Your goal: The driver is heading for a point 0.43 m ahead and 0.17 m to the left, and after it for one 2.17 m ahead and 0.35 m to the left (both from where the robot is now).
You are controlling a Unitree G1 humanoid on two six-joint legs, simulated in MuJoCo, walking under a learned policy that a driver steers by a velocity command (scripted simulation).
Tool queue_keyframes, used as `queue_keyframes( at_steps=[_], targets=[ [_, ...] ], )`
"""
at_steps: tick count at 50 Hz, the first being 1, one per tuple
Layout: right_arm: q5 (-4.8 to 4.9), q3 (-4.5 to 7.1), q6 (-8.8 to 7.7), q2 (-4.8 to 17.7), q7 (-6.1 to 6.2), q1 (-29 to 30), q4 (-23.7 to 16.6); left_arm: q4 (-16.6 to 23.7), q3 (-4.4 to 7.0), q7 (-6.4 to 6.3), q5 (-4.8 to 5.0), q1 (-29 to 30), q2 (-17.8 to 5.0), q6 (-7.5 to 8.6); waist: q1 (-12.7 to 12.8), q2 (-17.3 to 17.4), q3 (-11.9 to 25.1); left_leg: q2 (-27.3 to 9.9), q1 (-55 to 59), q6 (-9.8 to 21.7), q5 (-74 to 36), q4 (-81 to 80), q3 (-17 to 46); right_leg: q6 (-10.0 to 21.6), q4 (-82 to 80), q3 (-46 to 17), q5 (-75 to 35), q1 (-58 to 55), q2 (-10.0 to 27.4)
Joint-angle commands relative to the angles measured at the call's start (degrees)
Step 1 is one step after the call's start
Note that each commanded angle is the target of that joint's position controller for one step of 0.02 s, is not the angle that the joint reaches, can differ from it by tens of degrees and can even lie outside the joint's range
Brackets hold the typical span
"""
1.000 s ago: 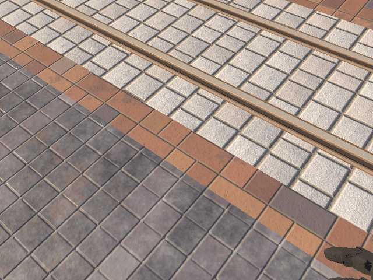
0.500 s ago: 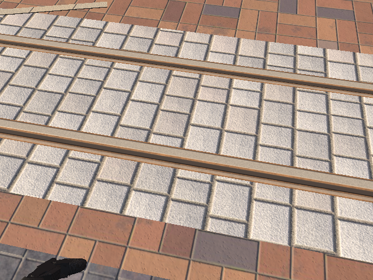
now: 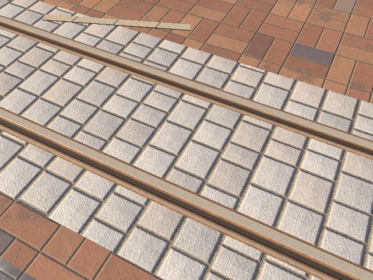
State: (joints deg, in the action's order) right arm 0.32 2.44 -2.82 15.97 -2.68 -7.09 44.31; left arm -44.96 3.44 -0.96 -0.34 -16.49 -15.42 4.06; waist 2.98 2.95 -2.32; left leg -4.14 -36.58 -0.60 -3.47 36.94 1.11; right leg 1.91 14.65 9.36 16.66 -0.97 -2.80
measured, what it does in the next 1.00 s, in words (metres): walks ahead, turning left: left foot, then right foot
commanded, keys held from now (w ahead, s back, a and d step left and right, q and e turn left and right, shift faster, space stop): q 1.00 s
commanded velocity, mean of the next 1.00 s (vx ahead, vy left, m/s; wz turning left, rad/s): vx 0.06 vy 0.00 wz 0.56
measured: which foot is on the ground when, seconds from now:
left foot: up 0.00-0.06, down 0.08-0.54, up 0.56-0.94, down 0.96-1.00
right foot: down 0.00-0.08, up 0.10-0.52, down 0.54-0.98, up 1.00-1.00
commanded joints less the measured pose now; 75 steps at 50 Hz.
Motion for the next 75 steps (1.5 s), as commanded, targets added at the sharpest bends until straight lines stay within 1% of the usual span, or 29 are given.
queue_keyframes(
  at_steps=[1,4,5,6,7,9,13,23,26,27,28,29,31,33,39,46,48,49,50,51,53,55,58,66,70,71,72,73,75],
  targets=[
    [-0.30,1.63,-0.49,5.42,-1.35,0.72,-5.44,3.11,2.98,-1.36,1.22,3.04,-10.81,-0.94,-2.38,-7.57,1.86,1.91,5.17,2.17,5.31,-2.26,-2.52,5.64,5.27,-2.11,-44.89,0.36,17.14],
    [-0.57,4.72,-0.52,11.62,-0.46,-12.66,-3.17,3.95,2.69,-2.15,1.23,3.01,-9.87,-2.31,-8.92,-2.17,9.77,5.48,24.94,6.68,-7.19,-10.62,-1.59,0.03,31.87,0.45,-40.84,5.76,10.88],
    [-0.54,5.60,-0.14,17.05,0.93,-12.81,-4.10,5.36,0.86,-1.52,-2.05,-2.71,-4.09,-1.85,-4.23,12.24,15.37,-7.92,41.80,13.55,-37.18,-4.56,15.48,-4.05,51.16,-0.10,5.43,23.25,3.88],
    [-1.45,5.17,-0.26,17.52,0.78,-11.93,-6.70,5.84,-0.05,-0.47,-1.34,-6.41,-4.10,-1.21,-3.46,13.11,26.63,-18.30,52.57,25.95,-32.40,-9.90,39.43,-5.86,66.28,-11.21,26.16,35.78,-4.15],
    [-0.99,4.62,0.15,13.74,0.55,-9.74,-8.37,5.13,1.08,0.22,0.51,-2.07,-9.10,-1.11,-6.71,2.92,26.43,-15.38,49.47,23.60,-21.52,-12.87,34.10,-4.69,67.93,-17.15,21.17,37.49,0.01],
    [0.68,3.42,0.91,9.38,1.23,-4.13,-8.86,6.16,1.17,-0.68,0.56,4.19,-8.54,-2.08,-4.64,-3.67,13.37,-10.03,34.96,17.79,-5.75,-16.03,24.23,-4.28,60.47,-15.34,12.63,39.63,3.89],
    [-0.86,3.67,2.23,9.65,2.55,-1.04,-10.23,6.08,1.14,-1.69,-0.30,2.90,-6.81,-3.75,-1.47,2.31,9.10,-4.60,19.66,15.27,-2.45,-19.24,18.78,-5.32,47.00,-13.92,7.54,30.32,3.54],
    [-0.06,4.50,4.92,10.64,4.42,-1.36,-11.63,7.00,1.09,-1.03,0.39,7.69,-6.39,-2.70,-4.33,6.36,9.22,-2.36,19.86,12.15,16.66,-17.73,25.65,-6.20,26.33,-15.56,1.63,25.32,1.22],
    [0.75,4.29,5.59,9.96,4.44,-0.38,-12.10,5.97,1.71,-0.23,0.75,4.20,-6.74,-1.65,-1.94,6.76,8.82,-0.59,20.00,9.94,13.20,-13.90,27.40,-3.96,11.32,-14.13,-4.17,17.33,0.91],
    [0.95,3.85,5.69,8.45,4.51,-1.72,-12.09,5.71,2.49,-0.30,0.21,2.84,-9.06,-1.55,-1.90,3.99,9.01,2.14,16.51,7.39,17.70,-10.02,25.22,-2.08,6.49,-17.16,-7.13,11.67,5.96],
    [0.70,3.19,5.62,5.60,4.31,-4.19,-12.48,6.66,3.46,-0.69,-1.10,4.26,-14.02,-2.07,-4.58,-9.68,8.51,9.06,8.30,3.72,30.64,2.14,15.38,3.81,3.12,-29.79,-11.71,7.37,18.84],
    [0.56,4.24,4.78,8.76,4.10,-2.70,-14.06,6.57,3.74,-0.43,-3.08,4.79,-14.55,-2.37,-4.24,-20.71,6.21,12.97,1.46,0.90,39.55,15.49,7.79,12.12,1.00,-40.28,-19.53,11.41,25.76],
    [0.48,5.90,4.92,12.71,3.96,-5.72,-10.89,8.74,2.25,-0.91,-1.67,9.90,-8.65,-2.33,-5.26,-11.25,5.43,9.16,1.51,-1.77,33.05,28.40,8.16,10.21,3.75,-30.30,-20.95,11.96,21.44],
    [0.50,5.29,6.20,9.63,4.33,-6.91,-9.59,9.13,1.66,-1.33,-0.13,10.93,-7.15,-2.71,-4.68,-9.81,4.41,8.45,-0.65,-3.88,28.47,34.21,6.84,8.08,5.21,-23.40,-22.44,9.87,17.71],
    [1.13,3.53,6.27,5.78,3.46,0.05,-13.64,8.05,2.63,-2.02,-0.64,6.36,-9.64,-4.35,-0.26,-13.48,5.89,4.09,1.27,-6.16,26.57,20.23,1.04,10.30,5.22,-16.50,-25.79,2.51,18.29],
    [1.02,3.86,6.91,6.44,1.78,-2.58,-14.08,7.47,3.93,-0.55,1.43,8.83,-12.41,-4.38,-2.02,-14.22,6.59,3.80,16.41,-1.44,22.18,-1.63,-4.63,8.78,8.61,-12.07,-26.27,6.49,20.76],
    [0.83,4.74,6.85,7.66,2.02,-7.15,-12.41,5.86,3.46,-0.39,2.06,6.63,-10.20,-4.12,-4.04,-9.89,7.31,5.40,27.80,2.35,10.28,-14.24,-3.87,3.23,16.12,-7.42,-18.80,12.61,17.99],
    [0.90,6.22,6.56,13.09,2.83,-9.17,-12.75,6.14,2.64,-0.09,0.03,5.23,-7.10,-4.01,-3.29,3.51,7.95,-4.65,37.98,6.38,-6.99,-16.45,10.91,-2.55,30.08,-1.56,-1.84,25.29,12.57],
    [-0.80,6.93,5.68,18.30,2.89,-8.84,-14.04,10.23,1.67,-0.53,-1.69,10.17,-5.42,-3.80,-4.38,16.45,7.46,-17.82,38.33,18.78,-18.03,-16.19,29.37,-6.40,42.41,-3.77,21.60,40.24,4.06],
    [-2.03,6.03,4.29,14.72,2.50,-9.49,-14.03,10.38,2.60,-0.96,-0.96,13.80,-8.31,-3.74,-7.75,9.04,10.02,-17.50,36.15,21.84,-13.71,-17.43,28.15,-6.31,51.48,-11.61,22.40,40.27,4.52],
    [0.15,5.07,3.03,11.42,3.08,-6.94,-12.43,8.83,3.40,-0.66,0.26,11.58,-9.38,-3.59,-4.77,4.24,7.54,-10.19,34.28,15.35,16.19,-20.12,21.65,-4.49,50.03,-13.33,11.28,41.87,6.62],
    [0.92,3.87,2.89,9.46,3.62,-5.60,-12.50,8.63,3.66,-0.25,0.06,12.03,-9.67,-3.01,-4.40,6.14,4.23,-7.69,31.09,13.82,31.18,-24.02,22.40,-4.48,46.67,-12.91,3.40,42.00,6.25],
    [-0.08,3.74,2.15,9.61,4.22,-6.58,-12.41,8.37,3.30,0.65,0.52,12.69,-8.45,-1.20,-4.42,5.78,3.44,-6.27,30.81,13.52,29.99,-25.89,21.77,-4.70,37.96,-12.40,-2.70,39.93,4.58],
    [1.14,4.50,1.58,12.28,3.75,-9.77,-10.39,8.90,2.39,2.36,1.65,15.59,-7.34,1.69,-5.83,5.82,1.66,-5.02,23.99,13.57,30.16,-22.81,25.33,-4.47,17.91,-13.03,-2.82,26.46,1.48],
    [0.71,2.91,1.68,8.08,3.37,-9.65,-9.64,6.58,2.62,2.40,1.40,8.20,-7.36,2.90,-1.81,4.58,2.91,-2.07,19.39,10.50,30.99,-16.73,24.91,-1.79,10.41,-11.20,-7.00,11.74,2.19],
    [0.40,1.98,1.49,5.28,3.38,-9.60,-9.66,5.70,2.93,2.04,0.89,3.48,-8.38,3.13,0.33,2.76,4.66,0.40,15.19,8.32,31.67,-10.20,22.23,-0.13,9.32,-14.73,-4.63,4.32,5.98],
    [0.10,0.69,1.13,1.09,3.39,-9.63,-10.65,4.86,3.36,1.56,-0.35,-2.34,-11.82,3.17,1.61,-7.56,7.30,6.79,6.09,4.61,33.88,6.77,13.79,4.23,3.95,-29.10,6.17,-4.79,15.99],
    [1.96,1.35,0.33,3.89,3.94,-9.78,-13.23,2.58,4.90,2.35,-0.87,-6.89,-16.97,2.83,0.98,-19.57,6.16,9.43,-6.95,3.09,38.74,20.66,9.21,12.17,-2.81,-51.80,23.34,-6.83,25.01],
    [1.04,2.84,-0.21,9.23,4.02,-7.70,-11.08,3.66,2.58,2.44,0.55,-1.55,-9.45,2.63,-0.54,-11.42,-2.79,4.93,-11.13,2.18,30.87,27.92,9.76,12.07,-2.49,-44.03,13.92,-0.67,21.70]
  ],
)
Velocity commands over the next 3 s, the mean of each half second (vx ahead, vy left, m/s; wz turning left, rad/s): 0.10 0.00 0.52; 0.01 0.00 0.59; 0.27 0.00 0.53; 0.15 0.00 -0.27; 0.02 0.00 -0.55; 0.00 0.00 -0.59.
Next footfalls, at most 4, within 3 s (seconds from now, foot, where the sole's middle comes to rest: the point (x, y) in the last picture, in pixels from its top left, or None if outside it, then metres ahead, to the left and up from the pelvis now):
0.08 left None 0.22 0.11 -0.78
0.54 right None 0.25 -0.11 -0.78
0.96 left None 0.10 0.11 -0.78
1.42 right None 0.34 0.02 -0.78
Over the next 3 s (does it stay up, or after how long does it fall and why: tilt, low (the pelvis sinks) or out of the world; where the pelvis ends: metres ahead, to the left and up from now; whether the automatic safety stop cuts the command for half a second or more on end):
stays up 0.33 0.18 0.01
